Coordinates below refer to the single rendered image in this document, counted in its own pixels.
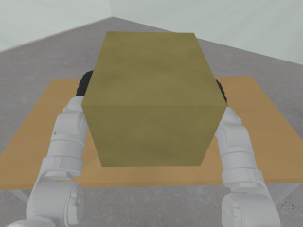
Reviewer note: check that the robot right upper arm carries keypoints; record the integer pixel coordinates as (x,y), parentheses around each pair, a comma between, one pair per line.
(248,210)

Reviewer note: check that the robot left hand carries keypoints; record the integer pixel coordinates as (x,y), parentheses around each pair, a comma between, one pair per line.
(84,83)

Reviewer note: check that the robot right hand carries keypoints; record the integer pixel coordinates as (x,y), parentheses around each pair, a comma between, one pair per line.
(221,88)

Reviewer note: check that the left robot forearm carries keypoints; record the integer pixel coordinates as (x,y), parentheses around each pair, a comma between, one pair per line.
(64,161)

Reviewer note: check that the robot left upper arm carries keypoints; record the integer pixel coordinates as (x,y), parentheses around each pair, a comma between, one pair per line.
(54,204)

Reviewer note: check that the carton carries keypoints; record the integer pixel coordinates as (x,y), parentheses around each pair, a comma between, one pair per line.
(152,100)

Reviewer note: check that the table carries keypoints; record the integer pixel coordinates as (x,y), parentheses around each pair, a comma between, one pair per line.
(278,149)

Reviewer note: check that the right robot forearm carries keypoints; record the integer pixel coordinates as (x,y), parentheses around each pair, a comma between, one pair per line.
(240,171)

